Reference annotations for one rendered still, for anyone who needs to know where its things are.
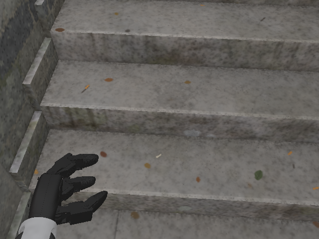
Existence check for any left robot hand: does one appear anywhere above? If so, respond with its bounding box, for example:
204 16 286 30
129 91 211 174
28 153 108 225

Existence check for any robot left forearm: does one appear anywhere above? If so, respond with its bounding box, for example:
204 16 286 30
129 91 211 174
15 217 58 239

